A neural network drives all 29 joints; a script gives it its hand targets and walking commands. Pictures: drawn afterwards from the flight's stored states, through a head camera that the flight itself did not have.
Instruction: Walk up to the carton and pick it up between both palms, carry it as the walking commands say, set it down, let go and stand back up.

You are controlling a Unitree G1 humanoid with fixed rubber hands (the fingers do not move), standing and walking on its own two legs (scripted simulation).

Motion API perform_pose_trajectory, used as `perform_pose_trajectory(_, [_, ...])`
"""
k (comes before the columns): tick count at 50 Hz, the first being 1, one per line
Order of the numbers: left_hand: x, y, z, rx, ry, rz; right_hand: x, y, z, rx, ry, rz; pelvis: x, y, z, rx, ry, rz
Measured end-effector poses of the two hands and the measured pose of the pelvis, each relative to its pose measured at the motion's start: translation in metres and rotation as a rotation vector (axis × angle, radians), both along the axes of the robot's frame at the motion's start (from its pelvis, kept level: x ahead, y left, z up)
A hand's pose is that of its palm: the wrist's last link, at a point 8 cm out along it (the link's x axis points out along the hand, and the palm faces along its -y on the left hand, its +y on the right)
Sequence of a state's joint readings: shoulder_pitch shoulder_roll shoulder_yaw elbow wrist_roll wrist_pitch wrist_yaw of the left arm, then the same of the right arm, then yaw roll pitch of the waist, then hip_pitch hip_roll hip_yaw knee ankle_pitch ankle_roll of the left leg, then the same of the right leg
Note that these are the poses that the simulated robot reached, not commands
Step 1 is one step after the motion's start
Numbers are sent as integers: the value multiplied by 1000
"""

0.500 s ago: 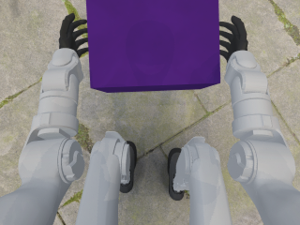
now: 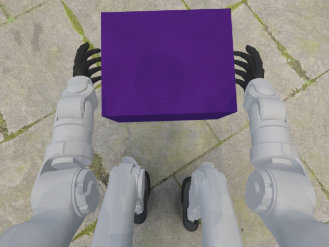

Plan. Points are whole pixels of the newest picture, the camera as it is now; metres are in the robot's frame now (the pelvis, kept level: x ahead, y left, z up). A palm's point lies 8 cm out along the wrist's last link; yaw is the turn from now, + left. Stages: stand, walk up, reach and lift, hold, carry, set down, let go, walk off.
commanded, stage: reach and lift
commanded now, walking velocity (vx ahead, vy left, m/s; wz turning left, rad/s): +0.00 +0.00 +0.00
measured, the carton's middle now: (167, 73) +0.54 +0.02 -0.14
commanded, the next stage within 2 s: none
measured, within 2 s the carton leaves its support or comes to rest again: neither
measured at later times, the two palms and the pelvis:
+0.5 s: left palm (69, 72) +0.46 +0.20 +0.01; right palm (270, 75) +0.48 -0.17 +0.00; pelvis +0.01 +0.00 +0.06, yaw +0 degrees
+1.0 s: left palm (39, 62) +0.44 +0.21 +0.09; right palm (301, 65) +0.46 -0.17 +0.09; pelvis +0.04 +0.00 +0.13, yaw +0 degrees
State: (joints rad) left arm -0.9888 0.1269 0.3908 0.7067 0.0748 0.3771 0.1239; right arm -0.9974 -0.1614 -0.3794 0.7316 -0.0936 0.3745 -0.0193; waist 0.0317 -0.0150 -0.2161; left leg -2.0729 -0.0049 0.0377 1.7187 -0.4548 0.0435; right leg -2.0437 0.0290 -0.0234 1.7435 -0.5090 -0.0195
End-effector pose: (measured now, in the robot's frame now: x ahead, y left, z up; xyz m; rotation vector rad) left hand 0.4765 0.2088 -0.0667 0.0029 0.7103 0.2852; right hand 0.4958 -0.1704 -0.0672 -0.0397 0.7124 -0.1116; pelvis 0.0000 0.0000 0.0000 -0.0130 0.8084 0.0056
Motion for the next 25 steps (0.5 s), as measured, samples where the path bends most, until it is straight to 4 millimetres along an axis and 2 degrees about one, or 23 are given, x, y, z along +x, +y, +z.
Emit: perform_pose_trajectory(25, [-17,-4,76,11,0,11,-16,-1,71,-7,6,-25,14,-2,60,5,-49,-8])
